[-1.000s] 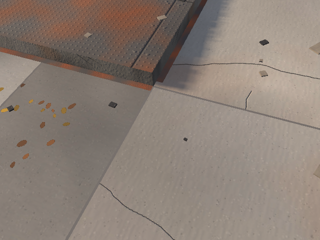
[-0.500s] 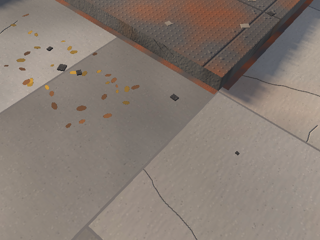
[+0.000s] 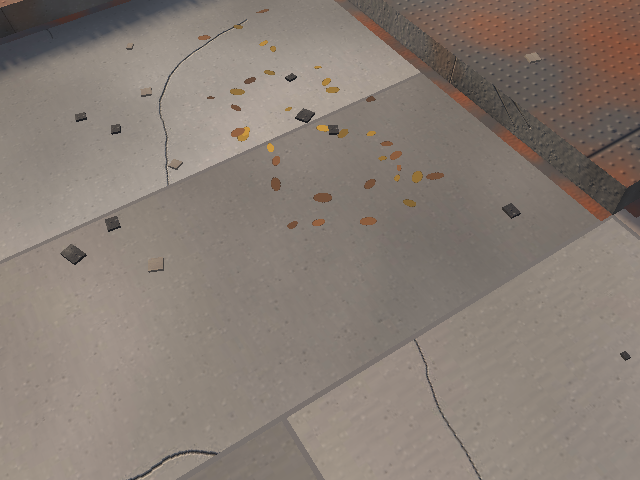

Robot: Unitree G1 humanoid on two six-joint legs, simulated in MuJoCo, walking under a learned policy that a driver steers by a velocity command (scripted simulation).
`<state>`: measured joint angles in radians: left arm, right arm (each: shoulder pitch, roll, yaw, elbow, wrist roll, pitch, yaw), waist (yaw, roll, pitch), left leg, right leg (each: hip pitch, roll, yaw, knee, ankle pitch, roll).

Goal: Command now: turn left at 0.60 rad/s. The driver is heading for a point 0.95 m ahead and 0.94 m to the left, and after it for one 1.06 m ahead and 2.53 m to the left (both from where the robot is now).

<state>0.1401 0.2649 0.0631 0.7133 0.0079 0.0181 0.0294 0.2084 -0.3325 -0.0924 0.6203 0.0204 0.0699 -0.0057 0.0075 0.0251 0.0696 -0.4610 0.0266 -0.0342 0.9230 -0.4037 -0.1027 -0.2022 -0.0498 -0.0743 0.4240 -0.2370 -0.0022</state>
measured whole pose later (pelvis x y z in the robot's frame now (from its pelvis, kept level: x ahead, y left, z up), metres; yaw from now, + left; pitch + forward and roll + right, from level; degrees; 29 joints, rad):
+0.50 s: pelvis +0.00 +0.05 +0.00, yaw +17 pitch +2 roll -2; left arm 0.10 0.31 0.08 0.71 0.00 0.01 0.02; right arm 0.18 -0.32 -0.06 0.59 0.01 0.03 -0.02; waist -0.01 -0.01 0.06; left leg -0.30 -0.09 -0.17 0.49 -0.21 0.05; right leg -0.43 0.02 0.09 0.79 -0.36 0.08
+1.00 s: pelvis +0.00 +0.04 +0.00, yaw +35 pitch +1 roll +0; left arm 0.15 0.29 0.07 0.70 -0.01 0.02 0.02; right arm 0.18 -0.31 -0.08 0.60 0.02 0.07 0.01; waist 0.02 0.00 0.08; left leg -0.38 0.04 0.00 0.76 -0.39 -0.08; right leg -0.20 -0.08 -0.12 0.45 -0.25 0.01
